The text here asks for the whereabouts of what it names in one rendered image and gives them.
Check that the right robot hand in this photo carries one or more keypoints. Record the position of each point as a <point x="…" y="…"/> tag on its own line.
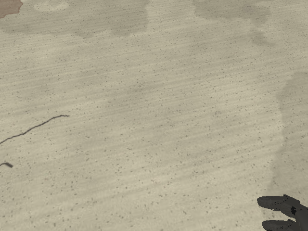
<point x="288" y="206"/>

